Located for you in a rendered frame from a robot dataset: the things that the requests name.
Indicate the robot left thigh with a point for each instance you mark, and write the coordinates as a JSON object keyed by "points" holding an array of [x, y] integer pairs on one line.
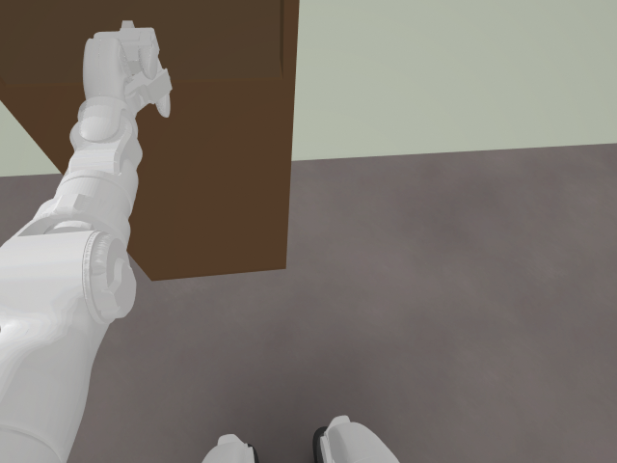
{"points": [[233, 452]]}

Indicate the left robot forearm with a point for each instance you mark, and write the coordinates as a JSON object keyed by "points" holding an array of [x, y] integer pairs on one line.
{"points": [[98, 190]]}

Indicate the robot right shin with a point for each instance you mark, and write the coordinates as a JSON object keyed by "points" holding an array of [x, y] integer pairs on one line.
{"points": [[338, 420]]}

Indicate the robot left upper arm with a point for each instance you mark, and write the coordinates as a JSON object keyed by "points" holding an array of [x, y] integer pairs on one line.
{"points": [[59, 292]]}

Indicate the drawer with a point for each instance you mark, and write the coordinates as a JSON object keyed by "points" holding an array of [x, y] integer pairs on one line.
{"points": [[43, 41]]}

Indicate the cabinet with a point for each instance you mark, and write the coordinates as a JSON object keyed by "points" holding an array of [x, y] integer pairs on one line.
{"points": [[214, 179]]}

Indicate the handle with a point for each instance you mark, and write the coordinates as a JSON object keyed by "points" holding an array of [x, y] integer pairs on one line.
{"points": [[134, 66]]}

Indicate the left robot hand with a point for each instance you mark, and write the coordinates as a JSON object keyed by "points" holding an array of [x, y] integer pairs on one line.
{"points": [[106, 71]]}

